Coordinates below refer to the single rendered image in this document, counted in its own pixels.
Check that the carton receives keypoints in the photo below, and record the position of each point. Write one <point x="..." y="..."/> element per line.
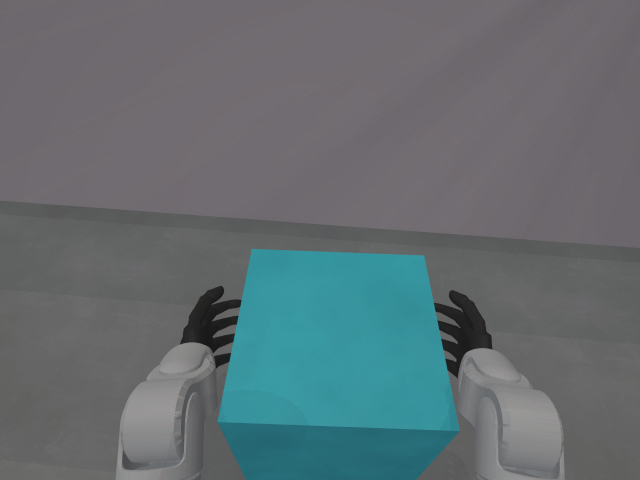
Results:
<point x="337" y="369"/>

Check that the robot right forearm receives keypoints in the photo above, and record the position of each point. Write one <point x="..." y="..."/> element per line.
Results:
<point x="518" y="430"/>

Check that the robot left hand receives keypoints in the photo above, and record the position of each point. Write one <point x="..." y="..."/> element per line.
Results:
<point x="201" y="328"/>

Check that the robot right hand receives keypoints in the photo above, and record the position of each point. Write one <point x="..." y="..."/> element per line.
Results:
<point x="471" y="334"/>

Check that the robot left forearm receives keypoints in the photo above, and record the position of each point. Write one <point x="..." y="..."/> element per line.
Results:
<point x="161" y="434"/>

